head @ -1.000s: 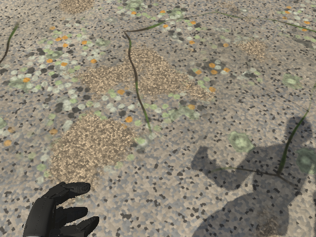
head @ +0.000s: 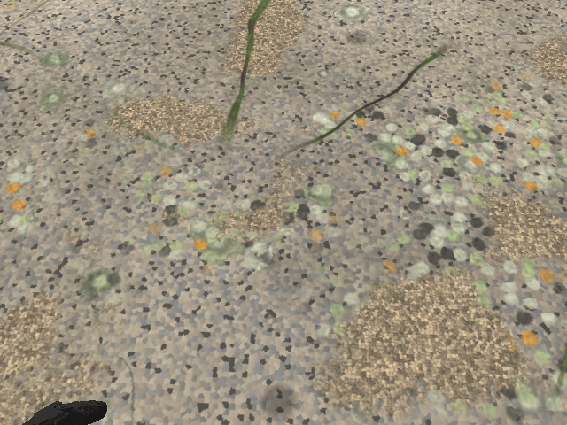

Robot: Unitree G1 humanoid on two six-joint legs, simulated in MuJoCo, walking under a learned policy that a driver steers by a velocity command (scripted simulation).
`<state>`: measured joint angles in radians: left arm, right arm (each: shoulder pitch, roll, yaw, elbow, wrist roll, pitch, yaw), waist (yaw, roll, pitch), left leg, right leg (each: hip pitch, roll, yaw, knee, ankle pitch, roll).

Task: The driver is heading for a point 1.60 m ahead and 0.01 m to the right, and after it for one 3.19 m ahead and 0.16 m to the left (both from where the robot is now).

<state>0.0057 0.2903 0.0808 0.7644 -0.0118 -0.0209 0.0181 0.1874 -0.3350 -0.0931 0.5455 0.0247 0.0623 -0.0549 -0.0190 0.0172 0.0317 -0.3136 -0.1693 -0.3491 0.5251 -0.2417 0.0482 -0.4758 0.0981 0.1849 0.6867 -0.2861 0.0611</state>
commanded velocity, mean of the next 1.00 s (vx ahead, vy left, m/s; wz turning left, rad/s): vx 0.67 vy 0.00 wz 0.15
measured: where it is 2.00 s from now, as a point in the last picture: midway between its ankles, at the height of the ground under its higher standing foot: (261, 152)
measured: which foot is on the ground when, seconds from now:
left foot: down 0.00-0.08, up 0.10-0.56, down 0.58-1.00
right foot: up 0.00-0.06, down 0.08-0.58, up 0.60-1.00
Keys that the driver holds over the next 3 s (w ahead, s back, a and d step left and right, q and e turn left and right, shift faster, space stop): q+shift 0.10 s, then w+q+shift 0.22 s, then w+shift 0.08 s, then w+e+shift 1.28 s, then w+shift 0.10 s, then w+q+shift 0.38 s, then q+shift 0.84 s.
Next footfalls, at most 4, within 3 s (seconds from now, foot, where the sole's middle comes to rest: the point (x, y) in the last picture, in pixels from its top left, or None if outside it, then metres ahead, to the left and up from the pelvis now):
0.08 right None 0.09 -0.13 -0.78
0.58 left None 0.17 0.25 -0.78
1.04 right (197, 344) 0.62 0.22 -0.78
1.44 left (179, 193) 1.09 0.31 -0.78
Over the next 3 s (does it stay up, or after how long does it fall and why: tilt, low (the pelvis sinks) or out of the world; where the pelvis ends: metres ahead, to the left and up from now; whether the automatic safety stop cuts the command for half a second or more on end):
stays up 1.72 -0.36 0.00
